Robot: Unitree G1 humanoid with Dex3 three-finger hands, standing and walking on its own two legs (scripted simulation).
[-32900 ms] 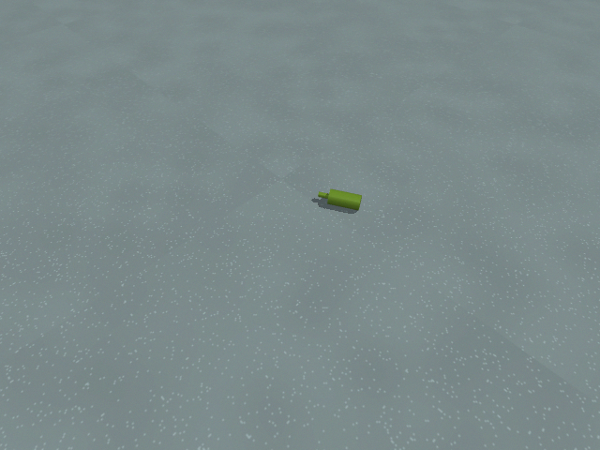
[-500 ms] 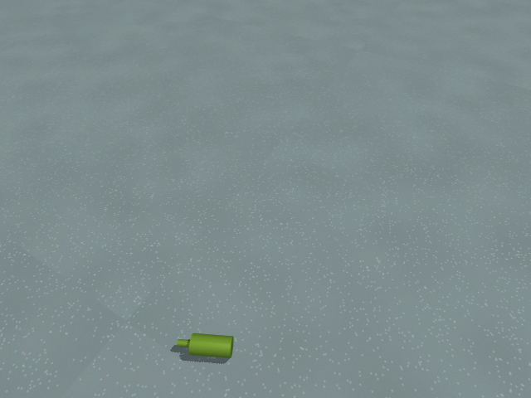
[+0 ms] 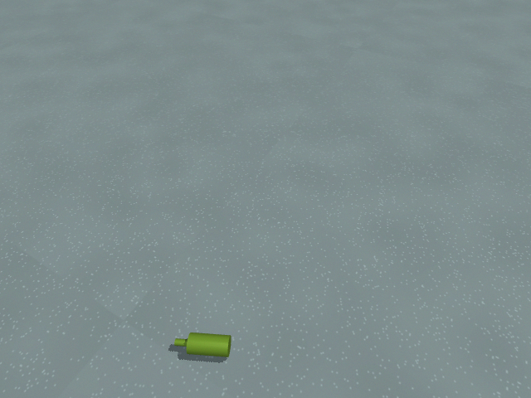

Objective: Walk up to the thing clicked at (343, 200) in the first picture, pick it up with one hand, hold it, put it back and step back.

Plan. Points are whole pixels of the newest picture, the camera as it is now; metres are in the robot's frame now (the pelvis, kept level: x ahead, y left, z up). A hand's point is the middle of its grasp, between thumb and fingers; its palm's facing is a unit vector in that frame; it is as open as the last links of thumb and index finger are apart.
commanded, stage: stand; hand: left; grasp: from above
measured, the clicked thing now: (202, 344) +0.42 +0.25 -0.75
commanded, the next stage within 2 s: step back in 0.26 s
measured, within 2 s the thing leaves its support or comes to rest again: neither
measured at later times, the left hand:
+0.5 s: hand out of the picture +0.08 +0.29 -0.17, palm faces -0.01 -0.93 -0.38, open 7.3 cm
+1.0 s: hand out of the picture -0.01 +0.29 -0.17, palm faces -0.07 -0.92 -0.39, open 7.3 cm
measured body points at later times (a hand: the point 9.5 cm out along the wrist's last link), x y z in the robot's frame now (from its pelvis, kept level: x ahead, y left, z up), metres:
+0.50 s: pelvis -0.03 +0.02 -0.02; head +0.02 +0.02 +0.43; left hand +0.08 +0.34 -0.14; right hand +0.05 -0.30 -0.14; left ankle -0.03 +0.14 -0.73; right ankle -0.02 -0.12 -0.75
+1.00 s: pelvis -0.13 +0.03 -0.03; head -0.07 +0.02 +0.41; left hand -0.01 +0.34 -0.14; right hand -0.02 -0.28 -0.16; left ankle -0.05 +0.14 -0.74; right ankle -0.12 -0.08 -0.75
